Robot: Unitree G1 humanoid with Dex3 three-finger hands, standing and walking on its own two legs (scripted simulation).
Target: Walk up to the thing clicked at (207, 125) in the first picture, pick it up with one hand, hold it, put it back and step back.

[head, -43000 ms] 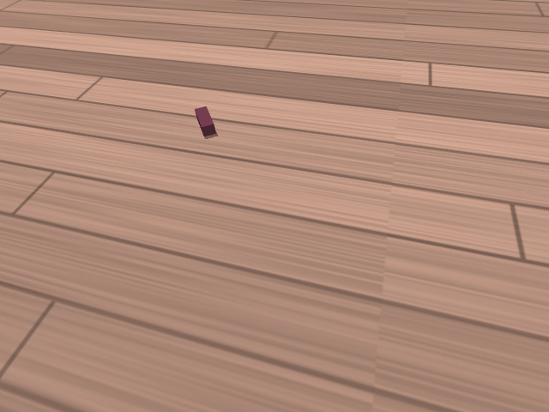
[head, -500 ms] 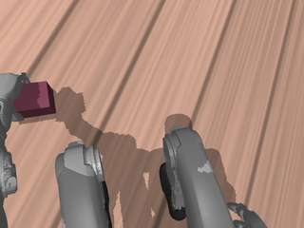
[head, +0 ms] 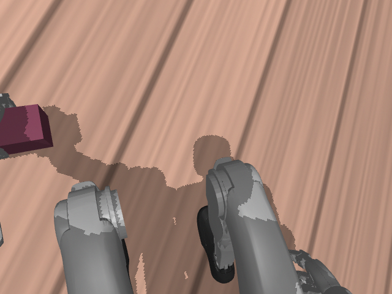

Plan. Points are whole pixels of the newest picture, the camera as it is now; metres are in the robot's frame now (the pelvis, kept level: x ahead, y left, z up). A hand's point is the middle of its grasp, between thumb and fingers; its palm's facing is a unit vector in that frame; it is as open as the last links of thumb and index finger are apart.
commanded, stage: rest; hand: left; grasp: from above
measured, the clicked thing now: out of the picture +0.43 +0.36 -0.22
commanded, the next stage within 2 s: open in 1.18 s
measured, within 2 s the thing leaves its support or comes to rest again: rests again in 0.90 s
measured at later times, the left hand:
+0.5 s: hand (6, 135) +0.43 +0.34 -0.23, palm faces -0.47 -0.12 -0.87, open 10.2 cm
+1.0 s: hand (10, 138) +0.43 +0.34 -0.25, palm faces -0.46 -0.12 -0.88, open 10.2 cm
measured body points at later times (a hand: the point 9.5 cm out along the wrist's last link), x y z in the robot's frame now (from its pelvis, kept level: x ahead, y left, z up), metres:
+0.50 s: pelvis +0.00 +0.00 -0.02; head +0.27 +0.10 +0.33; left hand +0.45 +0.35 -0.18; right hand +0.07 -0.27 -0.11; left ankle +0.07 +0.14 -0.29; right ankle +0.10 -0.13 -0.29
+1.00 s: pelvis +0.00 +0.01 -0.02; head +0.26 +0.12 +0.32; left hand +0.45 +0.35 -0.20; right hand +0.08 -0.26 -0.10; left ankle +0.07 +0.14 -0.29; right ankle +0.10 -0.13 -0.29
